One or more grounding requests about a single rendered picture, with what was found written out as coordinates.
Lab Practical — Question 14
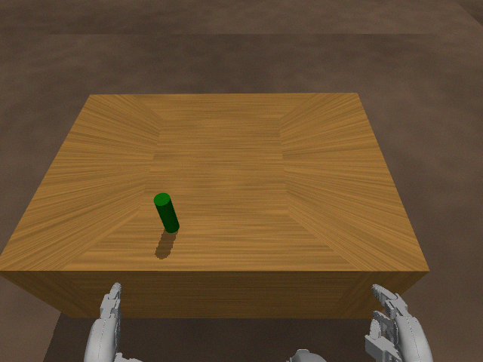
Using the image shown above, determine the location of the right robot hand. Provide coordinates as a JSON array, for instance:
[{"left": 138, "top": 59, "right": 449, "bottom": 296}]
[{"left": 365, "top": 284, "right": 433, "bottom": 362}]

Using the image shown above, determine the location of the left robot hand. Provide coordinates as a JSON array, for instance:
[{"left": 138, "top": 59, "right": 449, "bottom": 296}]
[{"left": 84, "top": 282, "right": 142, "bottom": 362}]

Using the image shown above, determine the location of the can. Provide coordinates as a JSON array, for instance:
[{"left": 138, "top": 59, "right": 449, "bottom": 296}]
[{"left": 154, "top": 193, "right": 180, "bottom": 233}]

